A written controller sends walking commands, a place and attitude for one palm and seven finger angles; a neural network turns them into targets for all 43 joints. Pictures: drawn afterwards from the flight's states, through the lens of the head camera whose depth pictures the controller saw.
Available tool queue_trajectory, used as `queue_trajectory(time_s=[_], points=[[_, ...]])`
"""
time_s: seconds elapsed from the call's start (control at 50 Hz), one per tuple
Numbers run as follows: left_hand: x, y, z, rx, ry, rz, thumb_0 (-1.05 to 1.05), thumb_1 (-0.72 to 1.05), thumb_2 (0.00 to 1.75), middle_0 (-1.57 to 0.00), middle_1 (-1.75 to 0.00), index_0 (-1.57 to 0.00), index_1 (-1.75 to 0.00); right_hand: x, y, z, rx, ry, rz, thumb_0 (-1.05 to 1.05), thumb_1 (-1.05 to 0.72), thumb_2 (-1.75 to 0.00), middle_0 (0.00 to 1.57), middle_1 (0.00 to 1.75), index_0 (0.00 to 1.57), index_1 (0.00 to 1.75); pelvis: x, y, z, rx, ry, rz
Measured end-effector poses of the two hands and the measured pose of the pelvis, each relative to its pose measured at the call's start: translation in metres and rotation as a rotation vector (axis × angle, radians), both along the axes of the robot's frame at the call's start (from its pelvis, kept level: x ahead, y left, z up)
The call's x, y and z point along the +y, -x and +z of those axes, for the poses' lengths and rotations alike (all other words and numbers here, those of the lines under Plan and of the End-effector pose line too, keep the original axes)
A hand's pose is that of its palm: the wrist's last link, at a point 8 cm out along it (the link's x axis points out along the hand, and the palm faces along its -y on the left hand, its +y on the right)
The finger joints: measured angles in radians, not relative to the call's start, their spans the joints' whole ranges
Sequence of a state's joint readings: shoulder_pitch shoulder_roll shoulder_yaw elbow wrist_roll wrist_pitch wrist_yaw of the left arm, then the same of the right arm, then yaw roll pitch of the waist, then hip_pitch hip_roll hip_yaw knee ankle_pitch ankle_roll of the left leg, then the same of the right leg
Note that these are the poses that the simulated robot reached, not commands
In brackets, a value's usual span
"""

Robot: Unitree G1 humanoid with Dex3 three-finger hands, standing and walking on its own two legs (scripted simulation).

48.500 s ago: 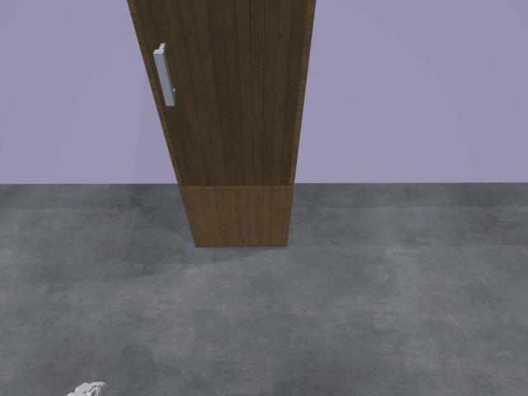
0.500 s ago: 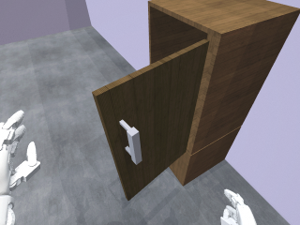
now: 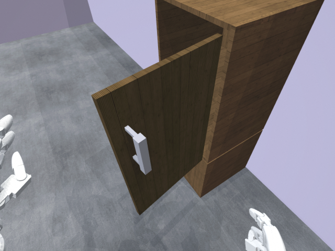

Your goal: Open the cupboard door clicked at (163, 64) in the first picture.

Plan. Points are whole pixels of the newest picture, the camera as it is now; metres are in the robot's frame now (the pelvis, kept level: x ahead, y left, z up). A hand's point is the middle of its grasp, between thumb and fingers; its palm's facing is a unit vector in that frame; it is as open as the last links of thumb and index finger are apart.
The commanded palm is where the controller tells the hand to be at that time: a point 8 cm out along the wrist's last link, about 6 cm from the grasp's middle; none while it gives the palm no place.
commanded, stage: step back with the hand held close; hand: left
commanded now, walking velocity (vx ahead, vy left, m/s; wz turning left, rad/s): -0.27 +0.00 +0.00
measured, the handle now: (137, 150) +0.33 +0.11 +0.08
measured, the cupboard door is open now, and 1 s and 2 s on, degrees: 100 100 100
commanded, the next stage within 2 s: stop stepping back and stand still in 1.08 s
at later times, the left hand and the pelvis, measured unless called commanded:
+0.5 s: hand (1, 212) +0.14 +0.29 +0.15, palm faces +0.41 -0.76 -0.50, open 7.4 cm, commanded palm +0.08 +0.32 +0.17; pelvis -0.06 +0.03 -0.02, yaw -1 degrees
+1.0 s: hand out of the picture +0.09 +0.29 +0.16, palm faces +0.39 -0.81 -0.43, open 7.4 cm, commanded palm +0.03 +0.33 +0.17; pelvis -0.13 +0.03 +0.00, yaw -2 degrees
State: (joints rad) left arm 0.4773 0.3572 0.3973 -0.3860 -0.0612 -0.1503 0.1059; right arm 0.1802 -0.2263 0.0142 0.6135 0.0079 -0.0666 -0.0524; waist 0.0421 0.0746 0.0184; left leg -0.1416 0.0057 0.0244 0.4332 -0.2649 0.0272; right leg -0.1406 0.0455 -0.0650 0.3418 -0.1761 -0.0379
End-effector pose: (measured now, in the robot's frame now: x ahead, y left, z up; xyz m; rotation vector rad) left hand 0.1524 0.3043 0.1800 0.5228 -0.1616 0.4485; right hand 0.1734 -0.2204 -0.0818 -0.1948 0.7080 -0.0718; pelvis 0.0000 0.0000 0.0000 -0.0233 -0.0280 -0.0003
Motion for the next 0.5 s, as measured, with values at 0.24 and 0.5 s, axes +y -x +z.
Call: queue_trajectory(time_s=[0.24,0.5], points=[[0.003,0.009,-0.019,0.115,-0.027,-0.089,0.01,0.88,0.90,-0.21,-0.30,-0.21,-0.30,-0.016,0.040,-0.002,0.079,0.069,-0.126,0.01,-0.90,-0.89,0.20,0.30,0.20,0.30,0.016,0.023,-0.005,0.046,-0.009,-0.017],[0.021,0.054,-0.012,-0.021,-0.087,-0.070,0.01,0.88,0.90,-0.21,-0.30,-0.21,-0.30,0.011,0.071,-0.002,0.012,0.072,-0.076,0.01,-0.90,-0.89,0.20,0.30,0.20,0.30,0.027,0.061,-0.019,0.023,-0.019,-0.018]])
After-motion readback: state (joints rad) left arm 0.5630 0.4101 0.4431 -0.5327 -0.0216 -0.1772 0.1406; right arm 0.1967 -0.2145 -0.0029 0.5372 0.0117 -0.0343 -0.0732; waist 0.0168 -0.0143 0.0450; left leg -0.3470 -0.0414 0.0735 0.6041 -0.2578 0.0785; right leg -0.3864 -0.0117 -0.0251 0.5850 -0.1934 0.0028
